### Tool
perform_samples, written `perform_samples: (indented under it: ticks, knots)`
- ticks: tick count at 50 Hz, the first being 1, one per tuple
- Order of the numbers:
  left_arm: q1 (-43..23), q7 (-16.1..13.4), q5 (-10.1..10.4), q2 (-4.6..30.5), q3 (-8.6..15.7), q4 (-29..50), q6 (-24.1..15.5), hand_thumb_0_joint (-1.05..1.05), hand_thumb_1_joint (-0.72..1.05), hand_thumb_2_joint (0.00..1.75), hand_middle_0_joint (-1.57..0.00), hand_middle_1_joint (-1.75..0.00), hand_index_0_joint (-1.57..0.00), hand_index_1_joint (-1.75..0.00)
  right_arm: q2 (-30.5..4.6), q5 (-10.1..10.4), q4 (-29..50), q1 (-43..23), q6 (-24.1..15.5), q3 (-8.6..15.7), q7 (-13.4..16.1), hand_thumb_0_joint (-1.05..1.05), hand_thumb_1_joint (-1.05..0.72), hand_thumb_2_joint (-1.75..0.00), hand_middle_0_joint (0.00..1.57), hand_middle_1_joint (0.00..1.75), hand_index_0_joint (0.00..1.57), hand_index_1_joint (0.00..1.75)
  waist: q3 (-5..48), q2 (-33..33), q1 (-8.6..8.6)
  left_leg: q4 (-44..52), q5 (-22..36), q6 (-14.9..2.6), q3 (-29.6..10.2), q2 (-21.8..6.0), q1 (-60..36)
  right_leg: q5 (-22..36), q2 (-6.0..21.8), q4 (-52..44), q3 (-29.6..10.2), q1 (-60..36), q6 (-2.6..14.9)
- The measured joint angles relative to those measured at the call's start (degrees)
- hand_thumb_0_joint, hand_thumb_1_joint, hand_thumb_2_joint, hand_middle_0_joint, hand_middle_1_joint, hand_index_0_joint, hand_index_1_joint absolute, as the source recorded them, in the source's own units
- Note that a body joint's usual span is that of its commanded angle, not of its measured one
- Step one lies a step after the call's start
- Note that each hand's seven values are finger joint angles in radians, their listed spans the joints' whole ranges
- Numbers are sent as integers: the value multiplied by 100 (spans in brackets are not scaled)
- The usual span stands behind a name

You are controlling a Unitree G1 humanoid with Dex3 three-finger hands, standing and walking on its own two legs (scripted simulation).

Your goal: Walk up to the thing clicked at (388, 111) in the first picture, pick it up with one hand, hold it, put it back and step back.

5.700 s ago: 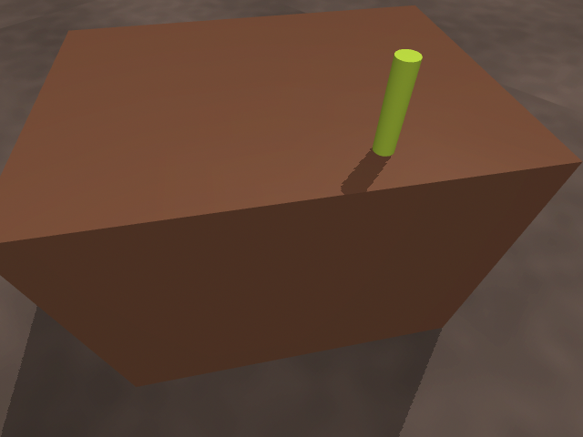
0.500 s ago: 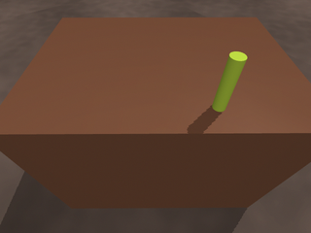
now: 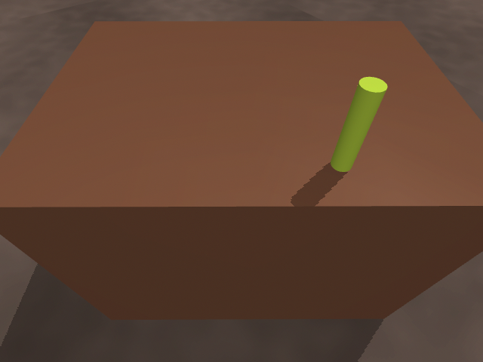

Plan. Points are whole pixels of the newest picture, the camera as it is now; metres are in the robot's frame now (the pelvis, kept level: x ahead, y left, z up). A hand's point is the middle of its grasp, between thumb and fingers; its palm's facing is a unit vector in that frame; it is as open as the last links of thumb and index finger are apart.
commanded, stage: stand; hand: right
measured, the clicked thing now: (354, 129) +0.47 -0.20 +0.11
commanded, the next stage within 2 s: rise first in 0.22 s
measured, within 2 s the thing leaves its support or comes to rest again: neither
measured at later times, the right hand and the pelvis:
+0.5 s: hand (378, 352) +0.16 -0.24 -0.14, palm faces +0.15 +0.94 -0.30, open 9.5 cm; pelvis -0.01 +0.00 -0.01, yaw +0 degrees
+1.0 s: hand (402, 298) +0.21 -0.24 +0.00, palm faces +0.28 +0.89 -0.36, open 17.1 cm; pelvis +0.02 +0.01 -0.01, yaw +1 degrees
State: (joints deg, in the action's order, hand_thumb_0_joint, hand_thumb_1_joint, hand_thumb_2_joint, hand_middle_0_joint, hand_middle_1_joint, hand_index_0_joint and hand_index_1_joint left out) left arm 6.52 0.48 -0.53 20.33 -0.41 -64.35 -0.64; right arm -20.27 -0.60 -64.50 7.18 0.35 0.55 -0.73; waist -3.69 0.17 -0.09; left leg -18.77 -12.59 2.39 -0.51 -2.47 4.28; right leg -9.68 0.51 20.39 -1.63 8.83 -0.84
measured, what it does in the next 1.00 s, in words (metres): stands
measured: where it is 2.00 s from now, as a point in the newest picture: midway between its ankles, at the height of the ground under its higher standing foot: outside the picture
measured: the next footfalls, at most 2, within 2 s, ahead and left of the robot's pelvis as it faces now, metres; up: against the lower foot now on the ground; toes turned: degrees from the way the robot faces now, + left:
none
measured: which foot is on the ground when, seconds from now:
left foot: down 0.00-1.00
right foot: down 0.00-1.00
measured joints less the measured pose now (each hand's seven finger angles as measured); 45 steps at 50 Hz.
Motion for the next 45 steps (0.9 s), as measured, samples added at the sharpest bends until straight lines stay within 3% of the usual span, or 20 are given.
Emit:
perform_samples:
  ticks: [17,20,24,29,36,45]
  knots:
    - [-47,-1,1,-4,7,29,-1,1,90,90,-21,-30,-21,-30,4,6,68,-44,-29,-13,15,0,-91,-90,20,30,20,30,37,-7,2,24,-26,-13,10,18,-61,-40,19,6,-8,-45,-14]
    - [-29,-139,329,-78,88,584,-191,1,86,86,-18,-26,-17,-26,94,341,670,-27,-162,13,153,0,-87,-86,17,26,17,26,-40,-21,-28,-352,-156,-24,-40,35,275,-148,34,307,29,238,-19]
    - [-259,-289,468,-298,355,1096,-392,1,71,71,-13,-17,-12,-18,272,458,1039,-438,-470,370,319,1,-72,-71,12,17,13,18,-110,5,-25,-687,-244,-32,-34,38,665,-177,29,542,10,590,-30]
    - [-331,-339,304,-517,626,1438,-452,1,45,45,-9,-10,-8,-10,314,333,1800,-408,-560,776,393,0,-44,-46,8,10,9,11,162,39,-30,-758,-262,-63,-73,74,897,-187,66,569,44,781,-54]
    - [329,-374,315,-654,566,2173,-288,1,9,19,-6,-6,-7,-4,336,363,2997,413,-454,845,448,0,-6,-23,6,7,7,7,469,-85,-60,-624,-304,-79,-80,107,714,-279,105,509,60,623,-73]
    - [745,-471,229,-785,461,3080,-347,0,-31,6,-6,-5,-7,-4,403,337,4667,1053,-447,930,516,-1,33,-9,5,6,6,6,331,-162,-178,-624,-393,-96,-61,83,427,-311,84,418,50,301,-90]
